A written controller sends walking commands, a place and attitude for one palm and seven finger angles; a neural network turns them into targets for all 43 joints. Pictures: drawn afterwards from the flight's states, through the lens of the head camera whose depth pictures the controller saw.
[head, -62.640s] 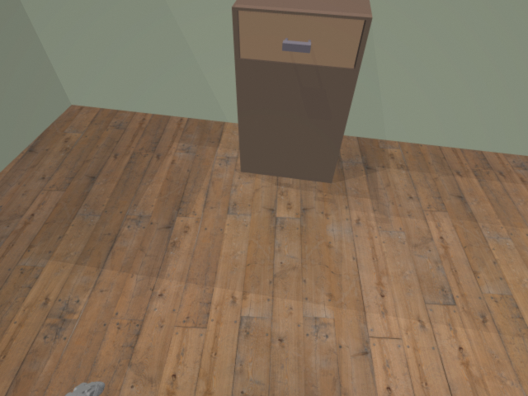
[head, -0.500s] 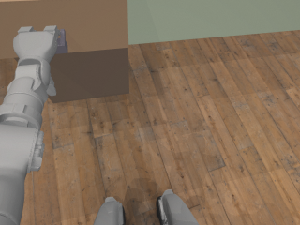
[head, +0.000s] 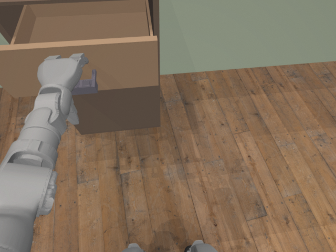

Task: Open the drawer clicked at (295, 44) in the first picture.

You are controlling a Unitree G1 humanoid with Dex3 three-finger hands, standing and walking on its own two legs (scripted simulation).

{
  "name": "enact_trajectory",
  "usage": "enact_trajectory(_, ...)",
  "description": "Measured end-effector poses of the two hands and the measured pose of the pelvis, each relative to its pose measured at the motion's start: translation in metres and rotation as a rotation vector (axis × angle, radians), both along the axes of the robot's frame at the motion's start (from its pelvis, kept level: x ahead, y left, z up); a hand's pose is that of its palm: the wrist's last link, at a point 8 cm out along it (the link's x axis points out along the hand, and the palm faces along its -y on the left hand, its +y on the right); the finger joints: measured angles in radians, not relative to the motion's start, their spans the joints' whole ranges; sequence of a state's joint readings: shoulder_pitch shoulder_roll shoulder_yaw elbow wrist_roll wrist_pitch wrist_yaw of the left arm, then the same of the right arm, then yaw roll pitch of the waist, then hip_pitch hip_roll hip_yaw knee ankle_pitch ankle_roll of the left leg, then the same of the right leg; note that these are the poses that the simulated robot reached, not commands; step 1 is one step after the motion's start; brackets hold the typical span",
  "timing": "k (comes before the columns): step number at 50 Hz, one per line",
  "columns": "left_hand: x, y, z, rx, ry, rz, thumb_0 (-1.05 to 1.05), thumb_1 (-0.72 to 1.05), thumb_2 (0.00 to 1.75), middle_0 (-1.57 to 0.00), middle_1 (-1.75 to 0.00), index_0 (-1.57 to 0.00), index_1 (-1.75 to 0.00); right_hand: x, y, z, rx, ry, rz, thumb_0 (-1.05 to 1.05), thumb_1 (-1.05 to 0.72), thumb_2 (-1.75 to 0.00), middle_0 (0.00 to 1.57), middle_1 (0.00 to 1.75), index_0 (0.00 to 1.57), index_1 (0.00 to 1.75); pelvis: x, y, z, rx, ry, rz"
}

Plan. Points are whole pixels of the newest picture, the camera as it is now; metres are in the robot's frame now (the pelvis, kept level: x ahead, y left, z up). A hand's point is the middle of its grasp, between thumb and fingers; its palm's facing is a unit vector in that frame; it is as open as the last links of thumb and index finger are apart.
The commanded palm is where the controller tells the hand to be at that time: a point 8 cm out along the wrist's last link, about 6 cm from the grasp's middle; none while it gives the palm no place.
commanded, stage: lift the hand off the handle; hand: left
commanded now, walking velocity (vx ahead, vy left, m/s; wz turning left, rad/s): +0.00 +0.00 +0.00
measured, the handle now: (77, 80) +0.57 +0.22 +0.00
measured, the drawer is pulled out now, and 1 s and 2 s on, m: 0.19 0.19 0.19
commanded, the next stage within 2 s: draw the hand back to the body in 0.60 s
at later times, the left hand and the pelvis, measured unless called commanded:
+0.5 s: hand (48, 41) +0.53 +0.21 +0.17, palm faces -0.09 -0.01 -1.00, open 16.1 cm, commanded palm +0.52 +0.21 +0.22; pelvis +0.00 -0.01 +0.02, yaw -2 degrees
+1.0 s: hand (41, 71) +0.47 +0.23 +0.14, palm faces -0.01 -0.03 -1.00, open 16.2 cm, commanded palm +0.43 +0.23 +0.21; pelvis +0.01 +0.01 +0.02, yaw -2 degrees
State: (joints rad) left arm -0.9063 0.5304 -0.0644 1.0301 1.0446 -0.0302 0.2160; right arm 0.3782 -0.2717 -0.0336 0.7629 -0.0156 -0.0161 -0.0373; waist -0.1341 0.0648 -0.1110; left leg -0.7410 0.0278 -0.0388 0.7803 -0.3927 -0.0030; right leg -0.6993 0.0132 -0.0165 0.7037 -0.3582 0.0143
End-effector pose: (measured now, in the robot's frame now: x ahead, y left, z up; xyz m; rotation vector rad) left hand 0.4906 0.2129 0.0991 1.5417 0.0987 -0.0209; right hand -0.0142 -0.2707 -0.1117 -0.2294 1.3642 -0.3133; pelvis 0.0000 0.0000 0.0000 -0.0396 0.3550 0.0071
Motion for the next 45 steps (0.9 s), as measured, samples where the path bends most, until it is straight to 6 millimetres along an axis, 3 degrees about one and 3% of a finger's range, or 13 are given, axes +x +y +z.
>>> enact_trajectory(5,0.001,-0.003,0.021,0.005,-0.002,0.018,0.0,-0.49,0.3,-0.42,-0.42,-0.43,-0.43,0.022,-0.004,0.001,0.008,-0.07,0.008,0.01,-0.91,-0.9,0.2,0.3,0.21,0.3,0.0,-0.003,0.005,0.006,-0.026,0.0)
enact_trajectory(10,0.0,-0.004,0.044,0.015,-0.017,0.022,0.0,-0.49,0.3,-0.4,-0.42,-0.42,-0.43,0.032,-0.005,0.003,0.018,-0.111,0.008,0.0,-0.91,-0.9,0.2,0.3,0.21,0.3,-0.002,-0.006,0.008,0.011,-0.049,-0.002)
enact_trajectory(17,0.013,0.001,0.103,0.046,-0.113,0.089,0.0,-0.49,0.3,-0.27,-0.35,-0.29,-0.36,0.02,-0.006,0.005,0.031,-0.096,-0.018,0.0,-0.91,-0.9,0.2,0.3,0.21,0.3,-0.006,-0.008,0.012,0.017,-0.064,-0.007)
enact_trajectory(21,0.021,0.004,0.121,0.055,-0.047,0.134,0.0,-0.49,0.3,-0.22,-0.32,-0.23,-0.33,0.003,-0.007,0.008,0.033,-0.061,-0.055,0.01,-0.91,-0.9,0.2,0.3,0.21,0.3,-0.005,-0.007,0.014,0.018,-0.066,-0.019)
enact_trajectory(29,0.024,-0.008,0.12,0.01,0.01,-0.019,0.0,-0.49,0.3,-0.18,-0.3,-0.18,-0.31,-0.025,-0.006,0.014,0.003,0.002,-0.114,0.01,-0.91,-0.9,0.2,0.3,0.21,0.3,-0.002,-0.002,0.016,0.017,-0.074,-0.046)
enact_trajectory(34,0.022,0.0,0.111,0.017,-0.048,-0.027,0.0,-0.49,0.3,-0.17,-0.3,-0.18,-0.31,-0.027,-0.001,0.014,0.012,0.016,-0.112,0.01,-0.91,-0.9,0.2,0.3,0.2,0.3,-0.001,0.001,0.015,0.016,-0.064,-0.051)
enact_trajectory(40,0.015,0.011,0.108,0.017,-0.088,0.018,0.0,-0.49,0.3,-0.17,-0.3,-0.17,-0.31,-0.013,0.007,0.012,0.045,0.005,-0.094,0.01,-0.91,-0.9,0.2,0.3,0.2,0.3,0.002,0.005,0.017,0.013,-0.065,-0.045)
enact_trajectory(45,-0.006,0.011,0.103,0.01,-0.07,0.011,0.0,-0.49,0.3,-0.17,-0.3,-0.17,-0.31,0.017,0.014,0.009,0.08,-0.057,-0.07,0.01,-0.91,-0.9,0.2,0.3,0.2,0.3,0.008,0.007,0.02,0.013,-0.101,-0.045)
